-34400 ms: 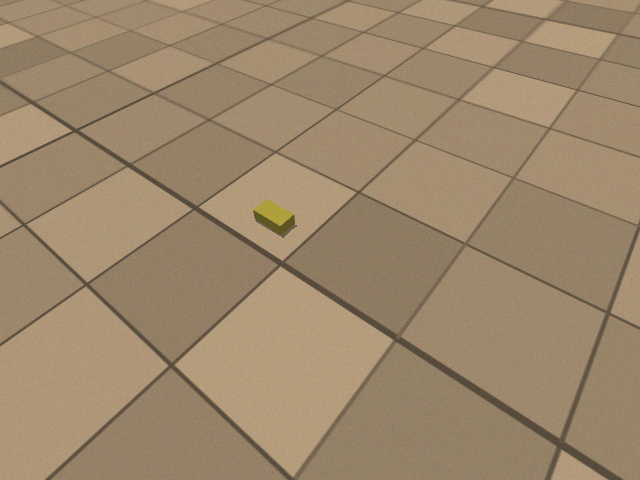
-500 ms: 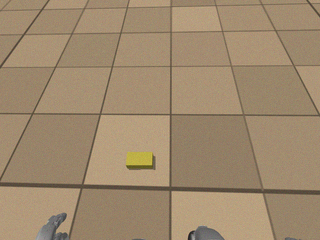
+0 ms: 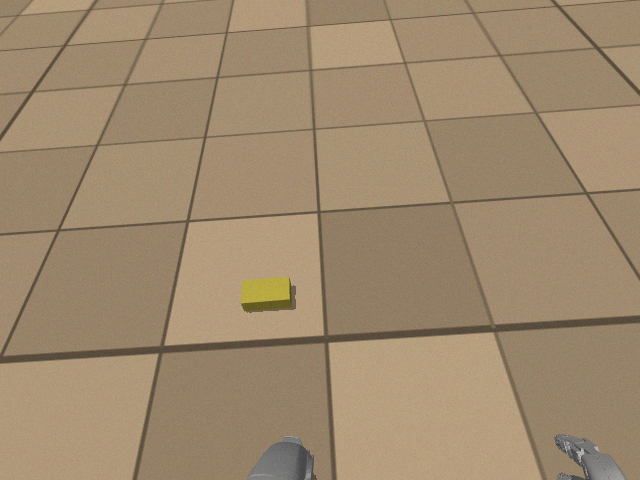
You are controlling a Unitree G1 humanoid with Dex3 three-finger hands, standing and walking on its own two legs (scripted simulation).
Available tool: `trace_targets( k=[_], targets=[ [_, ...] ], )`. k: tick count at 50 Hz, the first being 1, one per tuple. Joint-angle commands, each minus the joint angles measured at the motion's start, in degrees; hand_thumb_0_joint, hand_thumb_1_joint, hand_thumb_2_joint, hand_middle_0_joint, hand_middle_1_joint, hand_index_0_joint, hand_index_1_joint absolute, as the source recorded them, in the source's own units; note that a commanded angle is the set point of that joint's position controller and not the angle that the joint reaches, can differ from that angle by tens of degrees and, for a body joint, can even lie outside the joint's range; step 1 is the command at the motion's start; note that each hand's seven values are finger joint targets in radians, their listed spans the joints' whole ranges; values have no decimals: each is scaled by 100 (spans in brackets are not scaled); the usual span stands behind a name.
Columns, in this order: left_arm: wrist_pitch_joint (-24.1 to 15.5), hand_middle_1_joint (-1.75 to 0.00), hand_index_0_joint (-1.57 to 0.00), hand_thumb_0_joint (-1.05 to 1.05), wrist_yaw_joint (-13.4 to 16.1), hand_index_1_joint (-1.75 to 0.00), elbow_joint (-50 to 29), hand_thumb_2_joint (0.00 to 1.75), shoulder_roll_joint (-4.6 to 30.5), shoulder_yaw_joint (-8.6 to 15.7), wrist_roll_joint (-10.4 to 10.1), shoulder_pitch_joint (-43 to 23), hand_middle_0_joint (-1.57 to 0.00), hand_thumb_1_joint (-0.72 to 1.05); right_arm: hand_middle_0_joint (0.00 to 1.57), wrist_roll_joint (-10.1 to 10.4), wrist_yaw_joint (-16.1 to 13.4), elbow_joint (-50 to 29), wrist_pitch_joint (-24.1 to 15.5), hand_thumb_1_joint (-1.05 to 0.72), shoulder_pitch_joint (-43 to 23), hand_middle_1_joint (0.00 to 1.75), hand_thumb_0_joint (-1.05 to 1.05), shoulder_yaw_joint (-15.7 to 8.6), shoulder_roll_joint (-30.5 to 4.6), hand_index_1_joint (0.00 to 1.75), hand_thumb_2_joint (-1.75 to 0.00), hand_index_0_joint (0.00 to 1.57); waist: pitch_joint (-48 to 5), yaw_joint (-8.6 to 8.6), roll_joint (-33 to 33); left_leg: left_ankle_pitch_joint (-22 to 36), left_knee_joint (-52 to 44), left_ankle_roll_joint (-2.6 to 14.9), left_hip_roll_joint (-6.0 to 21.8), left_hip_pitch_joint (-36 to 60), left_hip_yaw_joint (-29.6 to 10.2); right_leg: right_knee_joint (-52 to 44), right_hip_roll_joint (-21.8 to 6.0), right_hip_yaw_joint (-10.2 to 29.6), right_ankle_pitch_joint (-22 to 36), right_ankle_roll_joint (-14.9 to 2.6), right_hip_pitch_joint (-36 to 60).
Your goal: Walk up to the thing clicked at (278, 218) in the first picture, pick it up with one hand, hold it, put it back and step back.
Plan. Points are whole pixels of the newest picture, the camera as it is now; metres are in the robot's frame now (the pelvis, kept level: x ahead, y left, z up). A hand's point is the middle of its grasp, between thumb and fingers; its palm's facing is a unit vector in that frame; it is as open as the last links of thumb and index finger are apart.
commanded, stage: step back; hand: left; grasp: from above
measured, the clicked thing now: (266, 293) +0.76 +0.27 -0.73
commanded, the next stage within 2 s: stand in 1.76 s
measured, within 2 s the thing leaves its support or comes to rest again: neither
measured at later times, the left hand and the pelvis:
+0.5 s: hand out of the picture -0.08 +0.26 -0.14, palm faces +0.03 -0.92 -0.38, open 7.4 cm; pelvis -0.18 -0.01 +0.01, yaw +1 degrees
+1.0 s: hand out of the picture -0.25 +0.27 -0.14, palm faces +0.10 -0.91 -0.40, open 7.4 cm; pelvis -0.29 -0.02 +0.01, yaw +5 degrees
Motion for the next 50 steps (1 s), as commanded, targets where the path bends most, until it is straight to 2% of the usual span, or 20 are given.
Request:
trace_targets(
  k=[1, 7, 11, 12, 13, 14, 18, 23, 27, 28, 29, 30, 31, 34, 39, 43, 44, 45, 46, 50],
  targets=[
    [-192, -30, -20, 0, 226, -30, -868, 90, 1566, 466, 75, -1138, -20, 90, 20, 64, -68, -266, -212, -90, 502, 30, 0, -281, -1078, 30, -90, 20, -560, -437, -871, -163, 1988, 10, -545, 387, -470, -1632, -1419, 1023, 1754, -1049, -990],
    [-115, -30, -20, 0, 324, -30, -840, 90, 1468, 419, 92, -303, -20, 90, 20, -51, -76, -417, -295, -90, 367, 30, 0, -172, -923, 30, -90, 20, -1082, 173, -1283, -699, -268, -76, -92, 126, 55, -897, -1568, 1006, 3185, -1045, 1149],
    [26, -30, -20, 0, 255, -30, -936, 90, 1463, 296, -56, -557, -20, 90, 20, -112, -44, -84, -348, -90, 1032, 30, 0, -255, -941, 30, -90, 20, -1308, -155, -1022, 1222, -2796, 149, 56, 1576, 458, -151, -1222, 722, 2660, -624, 489],
    [57, -30, -20, 0, 232, -30, -980, 90, 1253, 220, -74, -364, -20, 90, 20, -198, -53, -119, -365, -90, 971, 30, 0, -347, -1275, 30, -90, 20, -1337, -71, -375, 1653, -2941, 428, 874, 2122, -705, 316, -814, 575, 1584, -328, -493],
    [35, -30, -20, 0, 246, -30, -1069, 90, 1118, 191, -137, -604, -20, 90, 20, -158, 6, -249, -346, -90, 602, 30, 0, -434, -1962, 30, -90, 20, -1182, -136, 1071, 2266, -3195, 1237, 2153, 1744, -2233, 1220, 263, -209, -726, -33, -1214],
    [48, -30, -20, 0, 319, -30, -1016, 90, 1368, 355, -68, -1022, -20, 90, 20, -190, 22, -304, -362, -90, 584, 30, 0, -482, -2152, 30, -90, 20, -980, -488, 1110, 2520, -3368, 1832, 2588, 812, -2808, 2472, 293, 509, -1758, 33, -904],
    [97, -30, -20, 0, 258, -30, -592, 90, 1333, 359, -149, -327, -20, 90, 20, -174, -91, -374, -399, -90, -116, 30, 0, -255, -1423, 30, -90, 20, -839, 103, 452, 2869, -2786, 1342, 1708, 936, -945, 3666, 414, 795, -738, 4, -1081],
    [-2, -30, -20, 0, 159, -30, -602, 90, 1193, 270, -52, -368, -20, 90, 20, -207, -64, -408, -323, -90, 270, 30, 0, -312, -1364, 30, -90, 20, -1146, -245, 796, 2602, -2542, 1470, 1713, 2250, -916, 1371, 29, 258, -970, 247, -1056],
    [-118, -30, -20, 0, 141, -30, -182, 90, 1093, 276, -33, 260, -20, 90, 20, -125, -22, -360, -151, -90, 200, 30, 0, -299, -1522, 30, -90, 20, -1646, -58, 895, 2579, -1959, 997, 1356, 1956, -413, -1557, 135, -466, 386, 4, 418],
    [-149, -30, -20, 0, 160, -30, -105, 90, 1276, 330, 40, 373, -20, 90, 20, -89, -2, -369, -135, -90, 194, 30, 0, -229, -1288, 30, -90, 20, -1570, -27, 547, 1797, -1595, 701, 1134, 1172, -307, -1708, -144, 75, 571, -130, 817],
    [-198, -30, -20, 0, 164, -30, -174, 90, 1720, 453, 106, 381, -20, 90, 20, -67, 19, -484, -151, -90, 242, 30, 0, -117, -918, 30, -90, 20, -1292, -41, -771, 190, -719, 321, 327, -111, 24, -1847, -1063, 1661, 166, -412, 1003],
    [-154, -30, -20, 0, 172, -30, -357, 90, 2425, 592, 115, -39, -20, 90, 20, -55, -103, -621, -160, -90, -204, 30, 0, -189, -919, 30, -90, 20, -959, 316, -1832, -1110, 514, 18, -262, -166, -104, -2263, -2453, 3015, 279, -1481, -527],
    [-208, -30, -20, 0, 204, -30, -512, 90, 2341, 577, 81, -360, -20, 90, 20, -33, -121, -546, -143, -90, -211, 30, 0, -286, -1163, 30, -90, 20, -602, 158, -1442, -1021, 1373, -31, -13, 146, -695, -2357, -2690, 3192, 435, -1707, -1275],
    [-268, -30, -20, 0, 239, -30, -532, 90, 1590, 384, 104, -968, -20, 90, 20, -7, -69, -192, -220, -90, 385, 30, 0, -213, -1049, 30, -90, 20, -723, -292, -726, -160, 1726, -15, -385, 210, -399, -1448, -1445, 1096, 1394, -1050, -662],
    [-320, -30, -20, 0, 197, -30, -336, 90, 1698, 436, 154, -215, -20, 90, 20, -171, 42, -172, -329, -90, 139, 30, 0, -219, -1048, 30, -90, 20, -777, 270, -1216, -557, -237, -98, 49, -59, 72, -1700, -1509, 1458, -982, -1039, 576],
    [-235, -30, -20, 0, 128, -30, -283, 90, 1636, 301, 79, -457, -20, 90, 20, -164, 116, 332, -479, -90, 788, 30, 0, -291, -946, 30, -90, 20, -793, -132, -988, 133, -2735, 191, -38, 2219, 535, -1367, -1244, 887, -1380, -682, -722],
    [-210, -30, -20, 0, 118, -30, -245, 90, 1324, 208, 77, -254, -20, 90, 20, -228, 95, 445, -525, -90, 987, 30, 0, -364, -1064, 30, -90, 20, -894, -198, -376, -139, -3043, 315, 256, 2864, -129, -626, -1000, 612, -1332, -515, -1322],
    [-232, -30, -20, 0, 86, -30, -302, 90, 956, 88, -37, -305, -20, 90, 20, -252, 83, 361, -576, -90, 891, 30, 0, -407, -1513, 30, -90, 20, -843, -234, 983, -2000, -3808, 823, 1591, 2662, -2511, 420, -269, -40, -1165, -40, -2173],
    [-254, -30, -20, 0, 123, -30, -191, 90, 1493, 285, -27, -751, -20, 90, 20, -207, 106, 283, -583, -90, 613, 30, 0, -434, -1888, 30, -90, 20, -348, -377, 664, -2976, -4178, 1463, 2216, 1097, -3134, 1092, -329, 47, -1234, 18, -1612],
    [-344, -30, -20, 0, -14, -30, 118, 90, 1333, 245, -71, -302, -20, 90, 20, -229, 88, 300, -697, -90, 180, 30, 0, -261, -1368, 30, -90, 20, -416, -86, 597, -1237, -3676, 977, 1410, 1104, -1352, 605, -351, -79, -343, -3, -725]
  ],
)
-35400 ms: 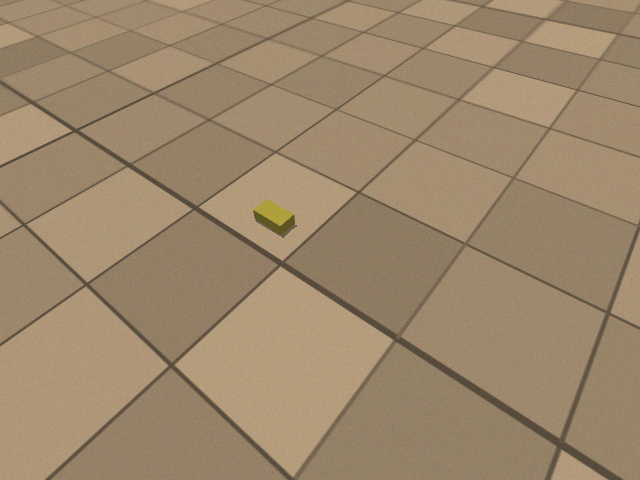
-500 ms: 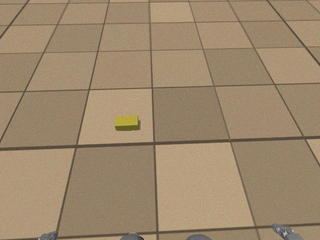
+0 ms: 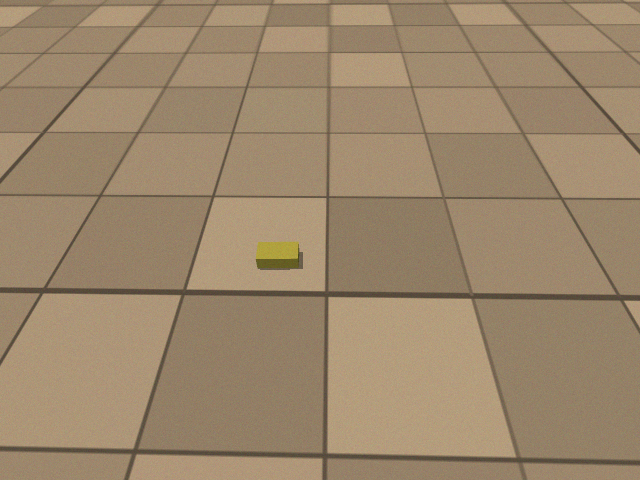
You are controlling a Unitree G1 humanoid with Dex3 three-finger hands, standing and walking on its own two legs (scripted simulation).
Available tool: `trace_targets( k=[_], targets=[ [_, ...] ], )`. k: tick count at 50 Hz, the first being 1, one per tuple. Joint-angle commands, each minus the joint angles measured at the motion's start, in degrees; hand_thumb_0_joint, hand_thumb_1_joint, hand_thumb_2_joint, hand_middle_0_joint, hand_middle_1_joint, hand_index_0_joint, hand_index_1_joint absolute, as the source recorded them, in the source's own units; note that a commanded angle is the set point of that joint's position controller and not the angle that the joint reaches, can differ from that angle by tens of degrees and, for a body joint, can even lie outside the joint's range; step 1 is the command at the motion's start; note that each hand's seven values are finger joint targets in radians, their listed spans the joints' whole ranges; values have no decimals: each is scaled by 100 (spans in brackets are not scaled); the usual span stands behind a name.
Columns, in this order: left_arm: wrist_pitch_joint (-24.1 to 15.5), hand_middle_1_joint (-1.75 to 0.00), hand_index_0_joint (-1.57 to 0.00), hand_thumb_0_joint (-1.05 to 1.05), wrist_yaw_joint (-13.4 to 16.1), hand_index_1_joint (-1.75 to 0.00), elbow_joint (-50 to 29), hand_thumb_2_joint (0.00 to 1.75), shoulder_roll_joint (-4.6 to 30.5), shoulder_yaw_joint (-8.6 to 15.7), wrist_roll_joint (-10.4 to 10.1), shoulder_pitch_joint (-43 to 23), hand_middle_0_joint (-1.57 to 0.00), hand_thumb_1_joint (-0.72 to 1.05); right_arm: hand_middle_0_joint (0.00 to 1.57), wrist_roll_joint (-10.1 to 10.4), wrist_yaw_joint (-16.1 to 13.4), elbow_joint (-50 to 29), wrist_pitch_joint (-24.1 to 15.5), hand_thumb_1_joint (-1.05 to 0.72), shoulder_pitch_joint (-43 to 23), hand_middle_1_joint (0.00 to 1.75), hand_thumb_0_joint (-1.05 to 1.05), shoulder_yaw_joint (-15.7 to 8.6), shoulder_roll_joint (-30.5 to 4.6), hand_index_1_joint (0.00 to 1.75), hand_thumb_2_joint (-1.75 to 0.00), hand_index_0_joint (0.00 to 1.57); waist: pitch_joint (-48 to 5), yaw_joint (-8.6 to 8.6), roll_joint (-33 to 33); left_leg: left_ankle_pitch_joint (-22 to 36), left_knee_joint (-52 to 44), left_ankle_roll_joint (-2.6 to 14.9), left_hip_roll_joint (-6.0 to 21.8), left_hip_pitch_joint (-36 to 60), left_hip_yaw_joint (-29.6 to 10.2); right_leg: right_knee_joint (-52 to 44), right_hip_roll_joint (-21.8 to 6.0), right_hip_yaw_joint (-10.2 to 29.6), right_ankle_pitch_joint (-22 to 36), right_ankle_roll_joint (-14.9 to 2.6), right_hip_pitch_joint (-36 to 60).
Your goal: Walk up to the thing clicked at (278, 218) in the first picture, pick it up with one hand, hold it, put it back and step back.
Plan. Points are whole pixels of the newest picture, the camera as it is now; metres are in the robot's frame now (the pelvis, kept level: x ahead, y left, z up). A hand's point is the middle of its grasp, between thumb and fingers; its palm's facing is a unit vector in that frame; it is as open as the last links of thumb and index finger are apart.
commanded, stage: step back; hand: left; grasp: from above
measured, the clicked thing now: (278, 254) +1.08 +0.20 -0.73
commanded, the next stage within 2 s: stand in 0.76 s
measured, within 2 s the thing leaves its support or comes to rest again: neither
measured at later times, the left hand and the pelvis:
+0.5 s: hand out of the picture +0.10 +0.28 -0.16, palm faces +0.01 -0.94 -0.35, open 7.4 cm; pelvis +0.04 +0.02 +0.00, yaw -1 degrees
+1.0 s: hand out of the picture +0.15 +0.26 -0.13, palm faces -0.04 -0.94 -0.34, open 7.4 cm; pelvis +0.04 +0.01 +0.02, yaw -1 degrees
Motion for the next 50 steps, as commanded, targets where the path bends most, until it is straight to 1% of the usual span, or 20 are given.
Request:
trace_targets(
  k=[1, 4, 5, 6, 7, 8, 12, 16, 17, 18, 19, 20, 21, 25, 27, 29, 33, 37, 42, 50],
  targets=[
    [-260, -30, -20, 0, -30, -30, -293, 90, 1003, 251, -1, -125, -20, 90, 20, -40, -71, -540, -287, -90, -701, 30, 0, -353, -1645, 30, -90, 20, 63, -12, 1132, -1756, -1872, 744, 1375, -559, -1609, -529, -49, -149, 47, 20, 222],
    [-339, -30, -20, 0, 27, -30, -100, 90, 810, 256, 37, 120, -20, 90, 20, 4, -33, -565, -127, -90, -795, 30, 0, -309, -1485, 30, -90, 20, -49, 177, 1015, -1416, -1179, 490, 1089, -839, -1004, -2126, 275, -473, 691, -37, 1317],
    [-375, -30, -20, 0, 79, -30, -53, 90, 862, 275, 76, 232, -20, 90, 20, 49, -49, -553, -93, -90, -655, 30, 0, -240, -1251, 30, -90, 20, -151, 239, 623, -1031, -587, 320, 928, -1053, -795, -2525, 220, -206, 777, -88, 1852],
    [-425, -30, -20, 0, 131, -30, -41, 90, 1177, 335, 139, 320, -20, 90, 20, 113, -49, -656, -99, -90, -658, 30, 0, -171, -996, 30, -90, 20, -190, 284, -194, -988, 344, 10, 444, -1820, -467, -2844, -544, 1275, 80, -391, 2142],
    [-444, -30, -20, 0, 137, -30, -51, 90, 1614, 408, 140, 347, -20, 90, 20, 93, -86, -680, -83, -90, -772, 30, 0, -173, -990, 30, -90, 20, -26, 357, -739, -1447, 1332, -63, -53, -2071, -275, -3517, -1631, 2748, -1382, -908, 1632],
    [-470, -30, -20, 0, 135, -30, -223, 90, 1690, 427, 134, -2, -20, 90, 20, 68, -118, -578, -110, -90, -620, 30, 0, -256, -1266, 30, -90, 20, 208, 230, -443, -1456, 1716, -144, 250, -1818, -535, -3456, -2168, 3103, -1156, -1384, 1084],
    [-525, -30, -20, 0, 140, -30, -268, 90, 1347, 317, 83, -410, -20, 90, 20, 96, -64, -380, -198, -90, -324, 30, 0, -256, -1173, 30, -90, 20, -1, 38, -469, -867, 1195, -144, 475, -1071, -411, -3013, -1580, 1577, 579, -1054, 734],
    [-396, -30, -20, 0, 84, -30, -309, 90, 1145, 150, 18, -687, -20, 90, 20, 51, -37, -183, -249, -90, -81, 30, 0, -288, -989, 30, -90, 20, -233, -182, -532, 256, -577, -157, 147, 334, 230, -2170, -930, 540, 1410, -647, 198],
    [-371, -30, -20, 0, 78, -30, -328, 90, 964, 66, 7, -597, -20, 90, 20, 21, -72, -181, -263, -90, -129, 30, 0, -308, -1069, 30, -90, 20, -328, -200, -243, 631, -847, -118, 276, 745, -25, -1825, -783, 354, 1633, -468, -52],
    [-340, -30, -20, 0, 66, -30, -362, 90, 705, -17, -39, -545, -20, 90, 20, -19, -118, -220, -308, -90, -172, 30, 0, -347, -1299, 30, -90, 20, -508, -182, 388, 631, -1245, 101, 1063, 891, -1122, -1230, -421, 114, 1652, -220, -261],
    [-282, -30, -20, 0, 83, -30, -249, 90, 686, -2, -136, -481, -20, 90, 20, 14, -128, -306, -327, -90, -489, 30, 0, -335, -1607, 30, -90, 20, -456, -30, 929, -35, -1609, 595, 1777, 267, -2078, -853, 46, -208, 327, -16, -70],
    [-256, -30, -20, 0, 114, -30, -91, 90, 913, 65, -115, -413, -20, 90, 20, 53, -113, -338, -316, -90, -730, 30, 0, -355, -1727, 30, -90, 20, -283, 3, 875, -265, -1676, 927, 2006, -322, -2191, -636, -38, -86, -198, -36, 422],
    [-269, -30, -20, 0, 114, -30, -62, 90, 909, 45, -88, -356, -20, 90, 20, 29, -113, -347, -314, -90, -903, 30, 0, -323, -1631, 30, -90, 20, -265, 69, 753, 88, -1569, 907, 1903, -176, -1924, -751, -72, -19, -178, -64, 417],
    [-416, -30, -20, 0, 156, -30, 202, 90, 957, 49, -74, -217, -20, 90, 20, 159, -135, -244, -281, -90, -1117, 30, 0, -166, -1239, 30, -90, 20, -665, 161, 805, 2391, -634, 122, 1109, -74, -574, -2074, -307, 231, 2336, -141, 1492],
    [-415, -30, -20, 0, 141, -30, 149, 90, 1087, 59, -75, -521, -20, 90, 20, 197, -163, -153, -263, -90, -912, 30, 0, -158, -1153, 30, -90, 20, -850, -31, 545, 2147, -651, -21, 859, 200, -318, -1860, -518, 369, 2868, -253, 1495],
    [-407, -30, -20, 0, 166, -30, 158, 90, 1005, 10, -84, -595, -20, 90, 20, 184, -178, -79, -263, -90, -1041, 30, 0, -176, -1213, 30, -90, 20, -940, 6, 425, 2795, -543, 24, 896, 460, -273, -1856, -506, 259, 3259, -206, 1475],
    [-357, -30, -20, 0, 183, -30, 211, 90, 959, -20, -68, -774, -20, 90, 20, 186, -182, 25, -240, -90, -1145, 30, 0, -159, -1154, 30, -90, 20, -885, -10, 231, 2796, -696, 70, 951, 528, -231, -1941, -488, 226, 3158, -180, 1465],
    [-325, -30, -20, 0, 169, -30, 300, 90, 920, -51, -59, -933, -20, 90, 20, 160, -164, 111, -224, -90, -1408, 30, 0, -144, -1112, 30, -90, 20, -639, 14, 190, 1933, -1056, 54, 982, 421, -293, -2209, -465, 274, 2645, -141, 1365],
    [-345, -30, -20, 0, 146, -30, 512, 90, 838, -160, -111, -1013, -20, 90, 20, 215, -121, 300, -276, -90, -1374, 30, 0, -44, -1119, 30, -90, 20, -802, -52, 129, 2874, -1314, -14, 989, 1045, -333, -2674, -585, 299, 3281, -4, 1587],
    [-359, -30, -20, 0, 129, -30, 639, 90, 852, -179, -86, -1162, -20, 90, 20, 198, -97, 453, -255, -90, -1473, 30, 0, -11, -1144, 30, -90, 20, -712, -72, 230, 1931, -1670, -94, 971, 969, -260, -3096, -649, 332, 2601, 11, 1659]
  ],
)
